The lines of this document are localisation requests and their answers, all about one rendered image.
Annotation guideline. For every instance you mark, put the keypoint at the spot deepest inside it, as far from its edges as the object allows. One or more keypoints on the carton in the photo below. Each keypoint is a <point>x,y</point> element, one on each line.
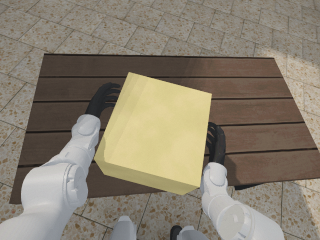
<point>156,135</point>

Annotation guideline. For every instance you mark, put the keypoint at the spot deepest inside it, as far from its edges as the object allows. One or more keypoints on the robot left hand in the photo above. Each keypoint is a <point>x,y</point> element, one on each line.
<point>97,103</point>

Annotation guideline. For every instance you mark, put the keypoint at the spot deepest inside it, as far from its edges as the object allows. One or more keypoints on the right robot upper arm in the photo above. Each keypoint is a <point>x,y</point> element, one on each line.
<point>241,222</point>

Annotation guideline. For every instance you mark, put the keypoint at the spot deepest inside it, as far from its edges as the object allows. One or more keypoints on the robot left forearm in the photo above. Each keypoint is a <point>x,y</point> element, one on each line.
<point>80,150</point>

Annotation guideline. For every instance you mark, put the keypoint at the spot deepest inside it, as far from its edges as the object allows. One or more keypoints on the left robot shin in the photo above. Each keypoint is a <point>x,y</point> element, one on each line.
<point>124,218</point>

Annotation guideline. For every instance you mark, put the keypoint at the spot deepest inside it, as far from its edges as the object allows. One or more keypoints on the table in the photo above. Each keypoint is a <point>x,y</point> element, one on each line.
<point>266,137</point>

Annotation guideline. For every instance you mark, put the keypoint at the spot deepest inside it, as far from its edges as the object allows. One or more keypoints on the left robot thigh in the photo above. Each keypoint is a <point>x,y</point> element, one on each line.
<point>124,230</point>

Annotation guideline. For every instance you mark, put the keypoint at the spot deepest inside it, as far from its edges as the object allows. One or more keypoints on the robot right forearm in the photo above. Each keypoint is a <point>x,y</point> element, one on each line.
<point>215,199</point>

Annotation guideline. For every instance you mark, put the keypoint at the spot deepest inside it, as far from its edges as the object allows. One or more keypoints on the robot right hand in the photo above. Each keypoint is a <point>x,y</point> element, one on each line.
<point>217,147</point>

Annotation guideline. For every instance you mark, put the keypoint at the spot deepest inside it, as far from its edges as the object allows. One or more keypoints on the left robot upper arm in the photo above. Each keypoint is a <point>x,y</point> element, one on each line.
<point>50,195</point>

